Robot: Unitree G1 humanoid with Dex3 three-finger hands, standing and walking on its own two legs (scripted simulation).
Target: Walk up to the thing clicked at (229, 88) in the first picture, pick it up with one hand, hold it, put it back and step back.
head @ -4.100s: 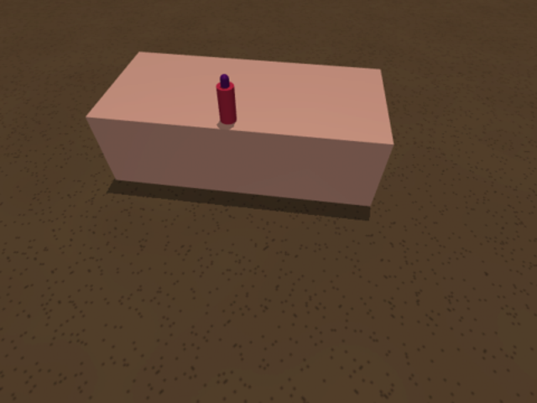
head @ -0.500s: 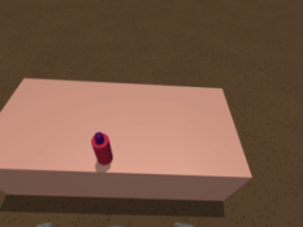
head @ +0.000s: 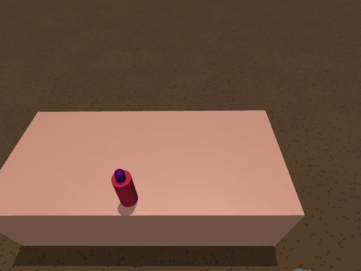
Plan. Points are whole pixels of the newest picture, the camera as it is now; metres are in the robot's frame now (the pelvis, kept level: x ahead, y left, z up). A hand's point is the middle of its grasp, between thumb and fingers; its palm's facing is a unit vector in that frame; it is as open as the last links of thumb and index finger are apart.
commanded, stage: walk up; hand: left
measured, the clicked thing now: (124, 186) +0.47 +0.23 -0.28
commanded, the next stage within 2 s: stand in 1.28 s
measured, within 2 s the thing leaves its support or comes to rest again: neither
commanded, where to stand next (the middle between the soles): +0.09 +0.00 m, yaw +1 degrees
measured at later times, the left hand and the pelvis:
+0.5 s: hand out of the picture +0.13 +0.25 -0.15, palm faces -0.05 -0.94 -0.33, open 7.4 cm; pelvis +0.03 +0.00 +0.01, yaw -1 degrees
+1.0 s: hand out of the picture +0.11 +0.26 -0.15, palm faces -0.04 -0.94 -0.34, open 7.4 cm; pelvis +0.03 +0.00 +0.01, yaw -2 degrees
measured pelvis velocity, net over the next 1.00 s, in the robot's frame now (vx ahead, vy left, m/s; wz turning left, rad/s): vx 0.03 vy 0.00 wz -0.03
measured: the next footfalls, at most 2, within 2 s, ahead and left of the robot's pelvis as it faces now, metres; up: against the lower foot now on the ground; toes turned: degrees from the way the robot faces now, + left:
none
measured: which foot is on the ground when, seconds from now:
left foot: down 0.00-1.00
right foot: down 0.00-1.00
